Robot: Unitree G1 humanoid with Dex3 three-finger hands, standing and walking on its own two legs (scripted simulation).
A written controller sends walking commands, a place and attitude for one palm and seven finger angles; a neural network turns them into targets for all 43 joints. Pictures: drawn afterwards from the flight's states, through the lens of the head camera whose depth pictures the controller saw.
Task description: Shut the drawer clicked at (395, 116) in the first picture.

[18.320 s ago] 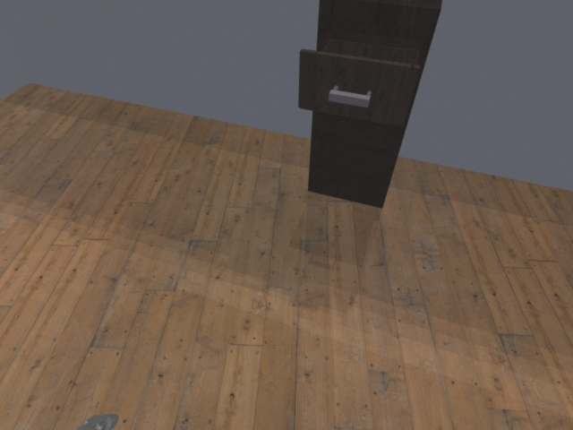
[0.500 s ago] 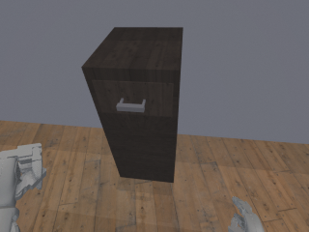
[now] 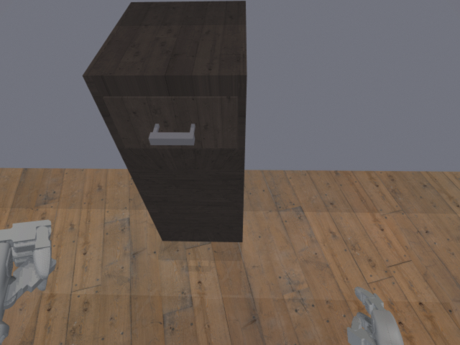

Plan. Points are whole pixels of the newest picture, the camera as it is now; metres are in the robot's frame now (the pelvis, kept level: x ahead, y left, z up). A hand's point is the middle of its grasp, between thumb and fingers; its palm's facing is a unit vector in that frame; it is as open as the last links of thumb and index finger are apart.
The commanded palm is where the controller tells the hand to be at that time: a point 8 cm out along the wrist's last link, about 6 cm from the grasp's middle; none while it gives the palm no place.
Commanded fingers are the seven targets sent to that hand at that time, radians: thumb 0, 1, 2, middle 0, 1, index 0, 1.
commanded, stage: step back with the hand held close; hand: left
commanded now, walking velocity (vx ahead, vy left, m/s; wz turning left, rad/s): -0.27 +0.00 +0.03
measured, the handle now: (173, 133) +0.62 +0.19 -0.04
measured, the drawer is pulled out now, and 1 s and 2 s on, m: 0.00 0.00 0.00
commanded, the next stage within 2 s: stop stepping back and stand still in 1.14 s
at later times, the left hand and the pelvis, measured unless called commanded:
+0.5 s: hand (1, 338) +0.11 +0.24 +0.16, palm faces +0.38 -0.81 -0.45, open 3.3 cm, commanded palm +0.05 +0.29 +0.17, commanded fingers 0.00 0.90 0.90 -1.40 -1.60 -1.40 -1.60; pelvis -0.08 +0.00 -0.02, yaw +1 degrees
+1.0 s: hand out of the picture +0.03 +0.27 +0.16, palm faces +0.41 -0.77 -0.48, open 3.3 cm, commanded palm -0.05 +0.30 +0.17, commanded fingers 0.00 0.90 0.90 -1.40 -1.60 -1.40 -1.60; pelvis -0.15 +0.01 -0.02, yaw +5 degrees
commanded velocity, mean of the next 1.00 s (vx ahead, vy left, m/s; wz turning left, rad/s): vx -0.35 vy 0.00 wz -0.01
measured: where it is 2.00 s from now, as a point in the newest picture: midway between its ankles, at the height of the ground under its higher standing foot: outside the picture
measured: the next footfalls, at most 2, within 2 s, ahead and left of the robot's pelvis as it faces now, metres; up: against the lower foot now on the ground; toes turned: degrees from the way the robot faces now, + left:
right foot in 1.24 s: -0.27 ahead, -0.11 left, +0.01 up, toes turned -14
left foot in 1.72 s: -0.30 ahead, +0.17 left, +0.00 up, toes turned -3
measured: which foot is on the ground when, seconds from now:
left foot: down 0.00-1.00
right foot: down 0.00-0.92, up 0.94-1.00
